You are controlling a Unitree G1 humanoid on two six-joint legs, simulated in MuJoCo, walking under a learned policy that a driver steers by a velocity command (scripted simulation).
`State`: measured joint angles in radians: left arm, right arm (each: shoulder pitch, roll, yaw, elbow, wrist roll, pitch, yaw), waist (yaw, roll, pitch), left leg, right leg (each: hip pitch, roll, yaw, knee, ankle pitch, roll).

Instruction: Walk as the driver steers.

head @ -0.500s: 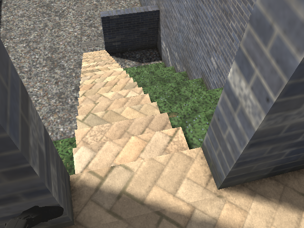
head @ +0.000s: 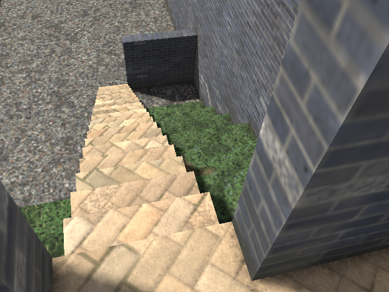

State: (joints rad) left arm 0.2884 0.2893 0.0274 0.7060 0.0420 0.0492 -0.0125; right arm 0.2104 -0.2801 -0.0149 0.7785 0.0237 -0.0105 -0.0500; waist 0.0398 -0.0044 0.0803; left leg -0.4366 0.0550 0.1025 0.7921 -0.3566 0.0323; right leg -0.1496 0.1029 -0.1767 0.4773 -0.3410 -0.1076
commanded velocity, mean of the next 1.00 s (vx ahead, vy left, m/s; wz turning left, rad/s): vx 0.06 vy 0.11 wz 0.50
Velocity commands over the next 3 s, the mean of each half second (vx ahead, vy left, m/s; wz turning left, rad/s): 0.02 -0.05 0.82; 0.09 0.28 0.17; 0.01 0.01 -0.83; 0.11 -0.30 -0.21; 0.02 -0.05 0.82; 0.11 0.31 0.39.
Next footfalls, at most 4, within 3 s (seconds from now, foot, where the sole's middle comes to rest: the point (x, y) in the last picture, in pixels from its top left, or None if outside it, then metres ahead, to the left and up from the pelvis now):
0.04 left None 0.08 0.07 -0.76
0.38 right None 0.20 -0.17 -0.76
0.80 left None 0.00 0.18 -0.76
1.56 right None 0.10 -0.05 -0.76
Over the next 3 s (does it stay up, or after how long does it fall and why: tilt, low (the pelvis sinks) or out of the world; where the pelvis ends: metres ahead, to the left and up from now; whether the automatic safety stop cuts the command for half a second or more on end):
stays up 0.09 0.06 0.01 its command is cut before an obstacle from the start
